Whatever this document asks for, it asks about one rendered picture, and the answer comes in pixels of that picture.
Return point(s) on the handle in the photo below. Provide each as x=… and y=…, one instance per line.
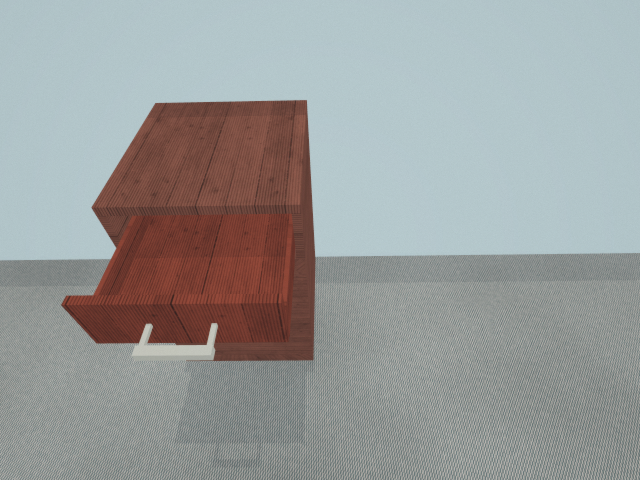
x=144, y=352

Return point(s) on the drawer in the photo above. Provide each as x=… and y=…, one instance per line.
x=181, y=273

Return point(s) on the cabinet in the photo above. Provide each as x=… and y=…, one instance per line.
x=218, y=158

